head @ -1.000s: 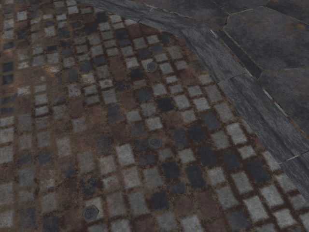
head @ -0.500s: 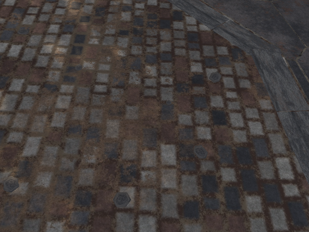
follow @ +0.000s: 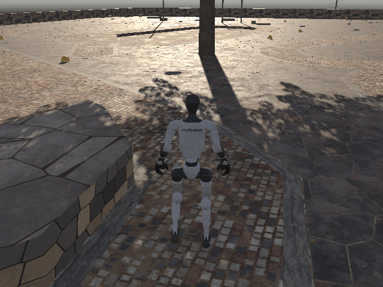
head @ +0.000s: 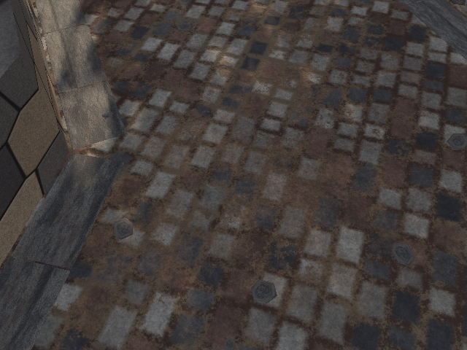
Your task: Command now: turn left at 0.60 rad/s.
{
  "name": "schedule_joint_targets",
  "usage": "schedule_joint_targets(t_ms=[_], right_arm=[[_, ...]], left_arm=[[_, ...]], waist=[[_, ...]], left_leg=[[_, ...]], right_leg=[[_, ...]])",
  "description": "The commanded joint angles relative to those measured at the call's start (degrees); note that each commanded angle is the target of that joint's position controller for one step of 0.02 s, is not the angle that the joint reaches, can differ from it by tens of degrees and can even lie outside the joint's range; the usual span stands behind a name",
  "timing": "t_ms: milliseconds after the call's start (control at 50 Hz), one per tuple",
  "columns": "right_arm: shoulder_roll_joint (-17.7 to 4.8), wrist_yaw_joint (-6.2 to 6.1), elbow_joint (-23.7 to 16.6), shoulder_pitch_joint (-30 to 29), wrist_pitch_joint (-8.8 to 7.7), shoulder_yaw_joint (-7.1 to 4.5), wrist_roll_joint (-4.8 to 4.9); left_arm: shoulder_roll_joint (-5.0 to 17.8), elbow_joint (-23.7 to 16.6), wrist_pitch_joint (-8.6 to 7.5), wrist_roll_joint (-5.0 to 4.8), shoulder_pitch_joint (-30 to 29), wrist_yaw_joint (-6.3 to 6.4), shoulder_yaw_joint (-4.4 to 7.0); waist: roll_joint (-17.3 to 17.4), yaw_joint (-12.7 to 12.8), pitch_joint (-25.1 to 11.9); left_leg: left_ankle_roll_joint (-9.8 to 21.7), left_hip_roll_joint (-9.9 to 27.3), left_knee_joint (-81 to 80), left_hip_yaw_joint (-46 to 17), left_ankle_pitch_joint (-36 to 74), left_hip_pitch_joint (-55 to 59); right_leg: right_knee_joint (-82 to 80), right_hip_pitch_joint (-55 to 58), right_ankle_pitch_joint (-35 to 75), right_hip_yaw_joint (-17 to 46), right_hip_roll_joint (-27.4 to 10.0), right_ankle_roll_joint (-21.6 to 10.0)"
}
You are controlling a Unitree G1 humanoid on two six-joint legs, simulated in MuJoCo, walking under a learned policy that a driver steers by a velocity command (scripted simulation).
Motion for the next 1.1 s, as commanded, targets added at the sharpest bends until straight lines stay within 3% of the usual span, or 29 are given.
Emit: schedule_joint_targets(t_ms=[20,80,100,120,140,160,180,220,280,400,440,480,520,540,580,600,620,680,780,860,900,920,940,960,980,1000,1020,1040,1100], right_arm=[[-5.1,0.61,-5.9,-2.2,-0.72,-1.16,0.02],[-5.2,0.9,-4.7,2.5,-0.48,-1.75,-0.22],[-7.7,0.32,-4.3,4.5,-0.61,-2.53,-0.35],[-14.3,-0.79,-5.7,5.3,-0.96,-3.58,-0.84],[-12.2,-0.05,-6.5,5.2,-2.39,-2.59,-2.82],[-10.2,0.42,-5.8,3.7,-3.56,-1.89,-3.07],[-8.6,0.36,-5.0,0.9,-4.19,-1.43,-2.36],[-6.5,-0.09,-4.8,-3.1,-4.33,-0.34,-1.34],[-4.0,-0.6,-4.1,-4.1,-4.61,0.81,-1.97],[-4.9,-0.29,-1.2,-3.9,-4.22,0.69,-2.17],[-5.0,-0.07,0.2,-3.0,-4.15,0.83,-1.68],[-7.2,-0.16,1.2,-2.7,-3.88,0.25,-0.71],[-5.8,-0.3,1.8,-3.0,-4.1,0.75,-0.59],[-3.6,-0.22,1.4,-4.5,-4.61,1.37,-0.83],[-0.2,-0.01,-2.0,-9.6,-6.46,2.02,-0.84],[-3.3,-0.03,-2.8,-11.2,-7.26,1.04,0.01],[-4.5,0.22,-2.0,-9.6,-7.81,0.32,0.59],[-3.0,1.34,-1.4,-9.6,-8.68,0.42,0.0],[1.2,3.08,-2.0,-12.7,-9.02,2.05,-0.11],[-2.0,3.09,-2.2,-11.1,-8.79,1.32,0.44],[-4.6,2.45,0.3,-3.2,-8.57,-0.16,0.23],[-6.9,1.85,2.7,4.9,-8.39,-1.51,0.36],[-11.2,0.94,4.3,14.8,-7.98,-2.63,-0.26],[-15.2,1.55,4.6,16.0,-8.33,-2.67,-1.35],[-9.8,1.91,4.1,12.0,-9.0,-1.25,-0.83],[-7.0,1.89,3.9,8.4,-9.32,-0.38,-0.57],[-5.8,1.97,3.7,5.7,-9.43,0.02,-0.86],[-4.8,1.96,3.5,3.4,-9.47,0.29,-1.31],[-3.2,1.4,4.3,1.8,-10.52,0.54,-1.58]], left_arm=[[13.0,-3.3,-0.51,-0.81,-1.2,-0.44,3.74],[12.0,-2.3,-0.83,-2.51,-1.5,-0.74,3.34],[9.3,-0.8,-1.12,-1.79,2.2,-1.06,2.48],[4.0,-3.2,-1.35,2.11,2.4,-1.57,0.33],[7.5,-4.0,-1.13,0.81,-2.6,-0.73,1.46],[9.8,-3.5,-0.61,-0.75,-3.3,-0.27,2.24],[9.7,-2.8,-0.3,-1.06,-2.6,-0.04,2.42],[9.6,-1.1,0.28,-0.35,-0.7,0.44,2.61],[8.1,0.0,0.31,-0.8,1.6,0.17,2.2],[6.8,-0.2,0.27,-0.52,-0.6,0.15,1.04],[6.9,0.4,-0.09,-0.72,0.5,-0.02,0.83],[7.3,1.2,-0.95,-0.99,2.1,-0.26,0.86],[6.4,2.7,-2.25,-1.1,5.3,-0.48,0.53],[7.0,3.7,-2.98,-1.09,8.4,-0.43,0.56],[13.2,6.0,-4.45,-0.86,15.2,-0.86,2.3],[12.7,5.5,-5.0,-0.12,14.6,-0.86,2.2],[10.7,5.1,-5.61,-0.05,13.7,-0.59,1.66],[8.9,4.9,-5.92,-1.26,13.5,-0.39,1.15],[10.6,4.2,-4.9,-1.16,13.5,-0.52,1.51],[12.6,4.6,-4.57,-2.14,14.3,-0.8,2.22],[12.3,4.5,-4.37,-2.03,13.4,-0.78,2.02],[10.2,4.6,-4.41,-1.58,14.0,-0.75,1.3],[6.0,2.9,-4.47,0.27,14.5,-0.67,-0.36],[1.2,0.7,-5.65,-1.19,18.9,-0.44,-1.62],[8.1,1.2,-6.54,-2.97,15.5,-0.7,0.05],[10.2,0.2,-6.97,-3.63,11.1,-1.13,0.7],[9.3,0.4,-7.14,-2.88,9.5,-1.05,0.51],[8.5,0.4,-7.12,-1.77,9.0,-1.07,0.6],[5.9,1.9,-5.34,-1.92,11.3,-1.67,0.26]], waist=[[-11.4,1.5,-8.1],[-9.2,-1.8,-8.5],[-2.3,-1.8,-9.9],[17.4,0.2,-12.1],[12.4,-4.0,-13.6],[7.8,-3.6,-11.2],[6.8,-2.1,-9.3],[6.7,-0.5,-7.6],[6.8,0.4,-9.0],[6.9,-1.7,-6.5],[6.6,-2.0,-6.4],[6.7,-1.4,-3.9],[4.8,0.5,-2.9],[2.8,2.0,-3.4],[-13.1,3.9,-2.0],[-14.6,5.1,2.1],[-11.3,3.9,2.7],[-7.7,3.7,1.5],[-9.1,4.7,-0.2],[-9.3,2.6,0.7],[-7.9,-2.5,-3.1],[-5.9,-6.3,-8.0],[4.1,-9.8,-16.3],[19.8,-5.7,-21.5],[12.2,-6.1,-15.2],[9.3,-5.1,-8.7],[4.2,-3.7,-6.4],[3.4,-2.2,-4.7],[4.1,0.3,-4.6]], left_leg=[[1.4,-0.4,-7.6,3.7,1.4,1.7],[5.8,-2.5,-24.4,4.9,13.0,13.0],[8.1,0.0,-28.8,-0.6,24.6,22.0],[15.3,16.8,-27.2,-21.4,50.2,31.8],[25.2,21.8,-28.3,-25.3,49.0,24.0],[24.3,18.5,-29.3,-20.0,43.4,21.0],[21.2,14.7,-29.9,-16.0,37.0,19.5],[18.3,11.3,-30.4,-12.1,35.2,17.3],[18.4,9.6,-31.1,-9.4,35.2,17.1],[19.1,9.8,-31.5,-12.1,23.7,15.5],[19.0,9.2,-34.2,-14.5,5.5,13.9],[18.4,9.1,-36.0,-17.3,-9.9,10.6],[16.5,7.6,-34.6,-17.5,-15.0,6.4],[14.9,5.8,-30.3,-15.8,-12.9,2.4],[8.2,-6.1,-7.8,2.0,-5.4,-9.8],[7.6,-4.3,0.9,0.3,-9.5,-17.2],[7.8,-2.0,6.9,-2.3,-8.6,-20.4],[7.5,1.6,5.3,-1.3,2.0,-25.2],[4.9,-0.6,-11.2,4.3,13.0,-7.4],[6.8,-0.8,-17.2,3.8,16.6,-0.2],[9.0,-2.7,-19.4,5.1,16.6,11.1],[10.7,-2.6,-19.9,4.6,15.6,21.6],[14.2,8.9,-21.1,-9.4,9.5,35.4],[22.6,19.9,-34.4,-40.8,-9.6,42.6],[21.6,19.6,-38.6,-42.0,-15.7,37.3],[19.9,18.3,-37.8,-33.2,-11.0,31.6],[18.9,15.6,-37.8,-26.4,-2.4,26.4],[18.3,13.0,-38.6,-21.2,3.8,22.3],[18.1,10.9,-42.2,-11.6,14.2,17.4]], right_leg=[[-4.1,7.6,25.2,7.6,-14.4,-12.5],[2.8,3.1,20.3,4.8,-12.9,-7.9],[10.3,-3.5,11.8,0.7,-9.7,-3.3],[27.9,-19.2,-21.5,-3.5,-2.4,3.0],[38.2,-22.2,-26.9,4.2,0.7,4.1],[42.3,-21.7,-23.8,6.2,-0.6,3.7],[41.6,-21.9,-19.5,6.9,-1.2,3.3],[40.5,-19.9,-12.3,6.9,-1.3,4.2],[36.4,-15.7,-7.1,6.7,-0.8,5.2],[17.3,-8.7,-9.3,6.2,-0.8,4.9],[12.3,-6.1,-8.0,4.7,0.2,3.9],[7.8,-4.0,-6.5,1.9,2.1,1.8],[2.1,1.8,-6.1,2.4,2.1,-1.5],[0.5,6.5,-6.5,6.5,-0.8,-3.9],[-11.8,10.1,-24.5,29.2,-13.8,-13.3],[-16.2,10.4,-22.9,37.8,-19.6,-16.8],[-15.9,11.8,-21.3,36.6,-19.1,-16.6],[-16.0,18.1,-9.9,26.0,-14.5,-12.6],[-16.7,7.3,3.6,12.3,-8.6,-10.3],[-15.8,5.5,5.4,12.5,-12.2,-9.6],[-6.6,4.0,18.8,9.2,-10.7,-7.4],[4.9,0.9,23.9,6.0,-7.7,-5.6],[25.0,-9.2,10.1,3.0,-4.0,-2.7],[42.3,-24.8,-19.2,7.2,5.7,-0.5],[49.0,-30.7,-17.5,11.9,2.3,-1.2],[49.1,-33.2,-12.2,10.5,-0.7,-2.6],[47.1,-31.1,-7.1,9.6,-3.1,-3.0],[43.8,-29.5,-3.5,9.5,-4.7,-2.7],[40.9,-25.1,1.5,9.4,-6.3,-1.5]])
Keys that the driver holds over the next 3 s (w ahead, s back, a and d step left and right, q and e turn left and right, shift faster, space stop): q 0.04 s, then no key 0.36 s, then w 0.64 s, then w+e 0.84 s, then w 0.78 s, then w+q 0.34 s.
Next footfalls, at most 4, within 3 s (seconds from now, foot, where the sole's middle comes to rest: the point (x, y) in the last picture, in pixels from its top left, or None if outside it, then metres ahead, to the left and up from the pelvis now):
0.10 left None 0.04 0.14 -0.78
0.54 right None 0.04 -0.08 -0.78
0.92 left None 0.26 0.23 -0.78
1.48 right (237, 289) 0.61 0.04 -0.78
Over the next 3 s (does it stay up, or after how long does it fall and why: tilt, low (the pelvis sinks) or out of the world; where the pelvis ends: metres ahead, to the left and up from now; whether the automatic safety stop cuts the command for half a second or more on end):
stays up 1.24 -0.09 -0.02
